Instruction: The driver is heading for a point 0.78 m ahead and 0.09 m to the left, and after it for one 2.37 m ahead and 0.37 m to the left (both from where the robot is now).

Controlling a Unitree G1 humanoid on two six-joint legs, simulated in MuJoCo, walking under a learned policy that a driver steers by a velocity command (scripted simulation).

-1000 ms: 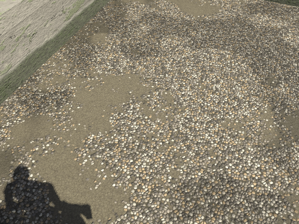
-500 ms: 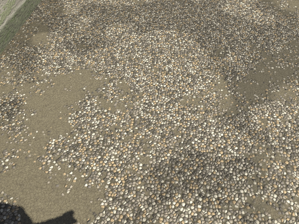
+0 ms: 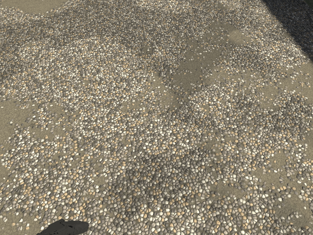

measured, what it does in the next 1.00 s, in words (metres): steps on the spot: left foot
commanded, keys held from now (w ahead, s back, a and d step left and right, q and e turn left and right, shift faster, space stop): w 1.00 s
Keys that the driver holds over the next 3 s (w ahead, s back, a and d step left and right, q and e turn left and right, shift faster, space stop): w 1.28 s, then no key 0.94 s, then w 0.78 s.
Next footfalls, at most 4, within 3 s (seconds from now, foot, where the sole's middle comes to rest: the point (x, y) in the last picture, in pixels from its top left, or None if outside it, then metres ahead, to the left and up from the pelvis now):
0.34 left None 0.05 0.14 -0.76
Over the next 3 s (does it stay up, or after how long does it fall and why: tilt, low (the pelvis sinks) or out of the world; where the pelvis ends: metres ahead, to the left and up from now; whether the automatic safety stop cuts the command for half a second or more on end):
stays up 0.02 0.02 0.02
